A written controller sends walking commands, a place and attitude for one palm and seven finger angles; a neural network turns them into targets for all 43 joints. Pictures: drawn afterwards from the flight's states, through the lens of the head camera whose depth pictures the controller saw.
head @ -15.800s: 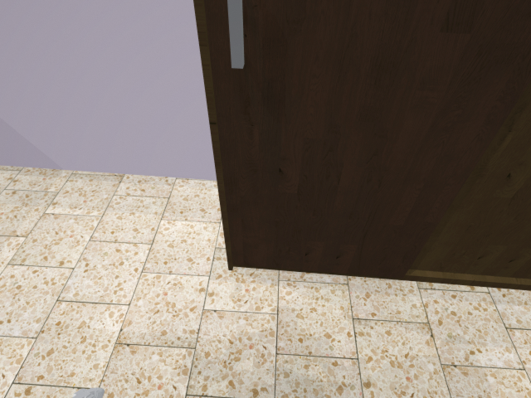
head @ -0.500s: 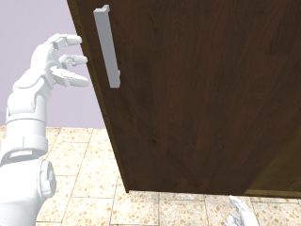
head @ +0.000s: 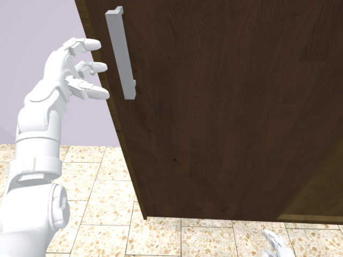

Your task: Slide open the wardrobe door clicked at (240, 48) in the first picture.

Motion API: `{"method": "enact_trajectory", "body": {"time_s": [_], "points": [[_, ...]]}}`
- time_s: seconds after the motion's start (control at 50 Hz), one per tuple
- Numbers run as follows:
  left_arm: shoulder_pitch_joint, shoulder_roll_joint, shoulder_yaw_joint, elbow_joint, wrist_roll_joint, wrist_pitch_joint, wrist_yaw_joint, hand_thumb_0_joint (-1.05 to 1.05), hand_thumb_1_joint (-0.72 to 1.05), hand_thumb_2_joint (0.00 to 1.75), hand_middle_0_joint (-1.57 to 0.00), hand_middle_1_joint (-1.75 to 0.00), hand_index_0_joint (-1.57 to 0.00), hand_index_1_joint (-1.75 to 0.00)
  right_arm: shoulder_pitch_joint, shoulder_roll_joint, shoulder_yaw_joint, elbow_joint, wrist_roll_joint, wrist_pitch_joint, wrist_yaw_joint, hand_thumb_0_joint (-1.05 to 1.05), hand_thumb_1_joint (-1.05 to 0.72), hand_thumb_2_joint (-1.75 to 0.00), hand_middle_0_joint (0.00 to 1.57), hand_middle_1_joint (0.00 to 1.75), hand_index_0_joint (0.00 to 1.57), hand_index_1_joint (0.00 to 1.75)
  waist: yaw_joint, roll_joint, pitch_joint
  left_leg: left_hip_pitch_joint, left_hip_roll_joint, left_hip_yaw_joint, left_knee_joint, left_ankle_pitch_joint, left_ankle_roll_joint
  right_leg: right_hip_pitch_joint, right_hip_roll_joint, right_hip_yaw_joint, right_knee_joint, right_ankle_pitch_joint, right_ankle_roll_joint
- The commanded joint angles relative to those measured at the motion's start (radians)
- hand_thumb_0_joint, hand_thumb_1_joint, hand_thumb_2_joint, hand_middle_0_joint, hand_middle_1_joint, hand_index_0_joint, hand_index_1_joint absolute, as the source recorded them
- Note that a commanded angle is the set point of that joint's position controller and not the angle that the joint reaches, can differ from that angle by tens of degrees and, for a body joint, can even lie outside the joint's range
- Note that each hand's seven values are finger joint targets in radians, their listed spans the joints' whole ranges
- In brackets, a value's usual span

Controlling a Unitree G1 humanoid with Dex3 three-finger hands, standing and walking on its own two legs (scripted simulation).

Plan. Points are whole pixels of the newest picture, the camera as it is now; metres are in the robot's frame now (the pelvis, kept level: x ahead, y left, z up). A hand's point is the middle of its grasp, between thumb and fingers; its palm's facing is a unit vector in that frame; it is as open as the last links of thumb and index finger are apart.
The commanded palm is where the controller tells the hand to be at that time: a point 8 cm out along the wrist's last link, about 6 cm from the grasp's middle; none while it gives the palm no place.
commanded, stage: feel for the door with the fingertips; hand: left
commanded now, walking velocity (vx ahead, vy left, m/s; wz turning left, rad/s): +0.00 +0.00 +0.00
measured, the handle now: (125, 56) +0.48 +0.14 +0.27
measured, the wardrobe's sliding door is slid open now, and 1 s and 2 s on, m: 0.00 0.00 0.00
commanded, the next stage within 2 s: slide the fingers in behind the handle in 0.60 s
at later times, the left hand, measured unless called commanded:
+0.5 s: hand (100, 68) +0.42 +0.18 +0.27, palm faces +0.03 -1.00 -0.03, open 13.9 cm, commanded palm +0.40 +0.23 +0.26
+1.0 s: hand (103, 67) +0.43 +0.18 +0.26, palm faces +0.04 -1.00 -0.02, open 13.9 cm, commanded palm +0.40 +0.22 +0.26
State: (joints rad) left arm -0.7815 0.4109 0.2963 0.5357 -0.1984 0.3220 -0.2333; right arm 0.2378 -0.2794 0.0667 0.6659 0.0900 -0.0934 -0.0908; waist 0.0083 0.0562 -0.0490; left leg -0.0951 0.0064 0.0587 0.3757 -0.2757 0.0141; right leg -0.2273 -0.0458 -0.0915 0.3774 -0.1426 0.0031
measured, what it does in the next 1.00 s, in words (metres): stands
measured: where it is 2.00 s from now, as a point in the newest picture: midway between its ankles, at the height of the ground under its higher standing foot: outside the picture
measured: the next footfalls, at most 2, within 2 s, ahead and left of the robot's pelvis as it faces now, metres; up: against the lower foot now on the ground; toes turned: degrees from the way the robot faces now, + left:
none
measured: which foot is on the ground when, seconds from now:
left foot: down 0.00-1.00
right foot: down 0.00-1.00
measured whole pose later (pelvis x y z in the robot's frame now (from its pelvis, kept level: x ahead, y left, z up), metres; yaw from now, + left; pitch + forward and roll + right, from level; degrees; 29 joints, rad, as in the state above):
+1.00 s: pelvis +0.00 -0.01 +0.00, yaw -1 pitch +1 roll +0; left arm -0.87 0.42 0.31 0.68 -0.15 0.27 -0.19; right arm 0.28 -0.28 0.05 0.67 0.08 -0.08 -0.09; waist -0.02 0.05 -0.05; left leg -0.11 0.02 0.08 0.36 -0.26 0.01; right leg -0.25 -0.03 -0.07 0.36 -0.12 0.00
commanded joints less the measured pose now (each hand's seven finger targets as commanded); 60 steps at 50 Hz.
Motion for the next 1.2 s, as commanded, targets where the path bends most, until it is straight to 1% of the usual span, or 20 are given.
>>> {"method": "enact_trajectory", "body": {"time_s": [0.0,0.08,0.14,0.18,0.22,0.24,0.32,0.42,0.48,0.54,0.58,0.66,0.76,0.8,0.84,0.88,0.98,1.06,1.12,1.18], "points": [[-0.445,0.271,0.095,-0.240,-0.011,-0.062,0.033,0.00,-0.50,0.30,-0.30,-1.20,-0.30,-1.20,-0.130,-0.109,-0.038,-0.162,-0.002,-0.048,0.002,0.00,-0.90,-0.90,0.20,0.30,0.20,0.30,0.022,-0.069,-0.276,-0.030,0.001,-0.054,-0.055,0.303,0.011,0.212,0.023,0.045,-0.005,0.226,-0.041],[-0.440,0.225,0.059,-0.301,-0.002,-0.052,0.046,0.00,-0.50,0.30,-0.30,-1.20,-0.30,-1.20,-0.144,-0.099,-0.039,-0.173,-0.003,-0.039,0.006,0.00,-0.90,-0.90,0.20,0.30,0.20,0.30,0.020,-0.036,-0.279,-0.010,0.003,-0.047,-0.050,0.332,0.008,0.214,0.023,0.043,-0.001,0.254,-0.042],[-0.452,0.246,0.079,-0.289,-0.005,-0.033,0.050,0.00,-0.50,0.30,-0.30,-1.20,-0.30,-1.20,-0.146,-0.100,-0.036,-0.168,0.000,-0.034,0.001,0.00,-0.90,-0.90,0.20,0.30,0.20,0.30,0.013,-0.070,-0.264,-0.027,0.001,-0.044,-0.053,0.285,0.014,0.208,0.026,0.048,-0.009,0.225,-0.036],[-0.469,0.266,0.081,-0.307,0.003,-0.033,0.052,0.00,-0.50,0.30,-0.30,-1.20,-0.30,-1.20,-0.150,-0.102,-0.036,-0.170,-0.001,-0.031,-0.002,0.00,-0.90,-0.90,0.20,0.30,0.20,0.30,0.015,-0.040,-0.270,-0.021,-0.001,-0.042,-0.054,0.281,0.014,0.210,0.023,0.051,-0.013,0.214,-0.037],[-0.525,0.211,0.029,-0.295,0.003,-0.033,0.052,0.00,-0.50,0.30,-0.30,-1.20,-0.30,-1.20,-0.149,-0.094,-0.032,-0.163,0.001,-0.036,-0.005,0.00,-0.90,-0.90,0.20,0.30,0.20,0.30,-0.008,-0.020,-0.247,-0.015,-0.002,-0.047,-0.051,0.271,0.012,0.180,0.024,0.048,-0.016,0.203,-0.038],[-0.526,0.215,0.032,-0.266,0.002,-0.032,0.051,0.00,-0.50,0.30,-0.30,-1.20,-0.30,-1.20,-0.138,-0.098,-0.033,-0.154,0.000,-0.036,-0.008,0.00,-0.90,-0.90,0.20,0.30,0.20,0.30,-0.012,-0.048,-0.243,-0.015,0.001,-0.052,-0.052,0.268,0.011,0.176,0.027,0.044,-0.017,0.196,-0.038],[-0.605,0.183,-0.015,-0.171,-0.001,-0.035,0.039,0.00,-0.50,0.30,-0.30,-1.20,-0.30,-1.20,-0.127,-0.102,-0.032,-0.134,0.005,-0.043,-0.018,0.00,-0.90,-0.90,0.20,0.30,0.20,0.30,-0.037,-0.019,-0.207,-0.018,-0.003,-0.054,-0.052,0.201,0.014,0.121,0.025,0.050,-0.036,0.126,-0.036],[-0.670,0.154,-0.044,-0.148,0.004,-0.077,0.045,0.00,-0.50,0.30,-0.30,-1.20,-0.30,-1.20,-0.105,-0.100,-0.034,-0.128,-0.001,-0.054,-0.015,0.00,-0.90,-0.90,0.20,0.30,0.20,0.30,-0.036,-0.012,-0.271,0.005,-0.004,-0.065,-0.044,0.270,0.006,0.146,0.025,0.044,-0.015,0.187,-0.043],[-0.610,0.213,0.026,-0.051,0.006,-0.083,0.057,0.00,-0.50,0.30,-0.30,-1.20,-0.30,-1.20,-0.085,-0.110,-0.041,-0.114,-0.007,-0.051,-0.013,0.00,-0.90,-0.90,0.20,0.30,0.20,0.30,-0.014,-0.080,-0.264,-0.021,-0.002,-0.063,-0.049,0.267,0.009,0.160,0.027,0.043,-0.017,0.188,-0.040],[-0.647,0.225,0.025,-0.028,0.027,-0.093,0.070,0.00,-0.50,0.30,-0.30,-1.20,-0.30,-1.20,-0.073,-0.110,-0.039,-0.114,-0.006,-0.043,-0.008,0.00,-0.90,-0.90,0.20,0.30,0.20,0.30,-0.017,-0.074,-0.254,-0.053,-0.002,-0.055,-0.055,0.261,0.011,0.170,0.021,0.048,-0.013,0.201,-0.039],[-0.606,0.292,0.079,-0.041,0.042,-0.110,0.078,0.00,-0.50,0.30,-0.30,-1.20,-0.30,-1.20,-0.066,-0.115,-0.047,-0.127,-0.011,-0.037,-0.003,0.00,-0.90,-0.90,0.20,0.30,0.20,0.30,0.006,-0.075,-0.305,-0.046,0.000,-0.053,-0.053,0.300,0.012,0.213,0.022,0.052,-0.005,0.237,-0.041],[-0.646,0.230,0.026,-0.039,0.039,-0.122,0.063,0.00,-0.50,0.30,-0.30,-1.20,-0.30,-1.20,-0.059,-0.110,-0.046,-0.128,-0.004,-0.035,-0.005,0.00,-0.90,-0.90,0.20,0.30,0.20,0.30,-0.021,-0.086,-0.275,-0.043,0.004,-0.043,-0.054,0.278,0.017,0.189,0.026,0.053,-0.011,0.233,-0.037],[-0.691,0.227,0.014,-0.021,0.043,-0.120,0.062,0.00,-0.50,0.30,-0.30,-1.20,-0.30,-1.20,-0.042,-0.113,-0.048,-0.119,-0.004,-0.044,-0.010,0.00,-0.90,-0.90,0.20,0.30,0.20,0.30,-0.028,-0.019,-0.262,-0.040,0.001,-0.047,-0.060,0.233,0.015,0.156,0.026,0.055,-0.024,0.170,-0.040],[-0.646,0.239,0.032,-0.028,0.041,-0.123,0.064,0.00,-0.50,0.30,-0.30,-1.20,-0.30,-1.20,-0.046,-0.113,-0.049,-0.126,-0.005,-0.045,-0.006,0.00,-0.90,-0.90,0.20,0.30,0.20,0.30,-0.015,-0.028,-0.279,-0.039,0.000,-0.047,-0.059,0.249,0.016,0.177,0.026,0.054,-0.022,0.185,-0.041],[-0.630,0.252,0.052,-0.021,0.032,-0.121,0.059,0.00,-0.50,0.30,-0.30,-1.20,-0.30,-1.20,-0.038,-0.118,-0.053,-0.124,-0.006,-0.048,-0.006,0.00,-0.90,-0.90,0.20,0.30,0.20,0.30,-0.015,-0.095,-0.291,-0.048,0.001,-0.047,-0.059,0.254,0.020,0.193,0.029,0.053,-0.019,0.203,-0.038],[-0.583,0.285,0.077,-0.039,0.033,-0.124,0.053,0.00,-0.50,0.30,-0.30,-1.20,-0.30,-1.20,-0.051,-0.121,-0.054,-0.135,-0.006,-0.043,-0.004,0.00,-0.90,-0.90,0.20,0.30,0.20,0.30,0.002,-0.066,-0.297,-0.052,0.000,-0.038,-0.062,0.251,0.021,0.212,0.025,0.059,-0.023,0.202,-0.037],[-0.560,0.232,0.040,-0.178,0.020,-0.131,0.039,0.00,-0.50,0.30,-0.30,-1.20,-0.30,-1.20,-0.082,-0.112,-0.053,-0.165,-0.002,-0.047,0.002,0.00,-0.90,-0.90,0.20,0.30,0.20,0.30,0.003,-0.047,-0.317,-0.008,0.002,-0.038,-0.060,0.304,0.020,0.222,0.029,0.055,-0.016,0.248,-0.041],[-0.563,0.205,0.032,-0.187,0.001,-0.091,0.045,0.00,-0.50,0.30,-0.30,-1.20,-0.30,-1.20,-0.097,-0.107,-0.046,-0.153,0.001,-0.051,-0.001,0.00,-0.90,-0.90,0.20,0.30,0.20,0.30,-0.004,-0.044,-0.263,-0.018,-0.001,-0.044,-0.065,0.247,0.018,0.180,0.034,0.052,-0.030,0.189,-0.039],[-0.613,0.174,-0.007,-0.235,0.012,-0.076,0.064,0.00,-0.50,0.30,-0.30,-1.20,-0.30,-1.20,-0.115,-0.100,-0.042,-0.150,-0.001,-0.050,-0.002,0.00,-0.90,-0.90,0.20,0.30,0.20,0.30,-0.014,0.006,-0.261,-0.003,-0.004,-0.045,-0.063,0.253,0.014,0.167,0.032,0.051,-0.031,0.182,-0.040],[-0.581,0.178,0.007,-0.212,0.008,-0.061,0.077,0.00,-0.50,0.30,-0.30,-1.20,-0.30,-1.20,-0.118,-0.102,-0.042,-0.146,-0.003,-0.045,-0.004,0.00,-0.90,-0.90,0.20,0.30,0.20,0.30,-0.008,-0.043,-0.261,-0.004,-0.005,-0.050,-0.063,0.249,0.014,0.169,0.035,0.048,-0.033,0.172,-0.038]]}}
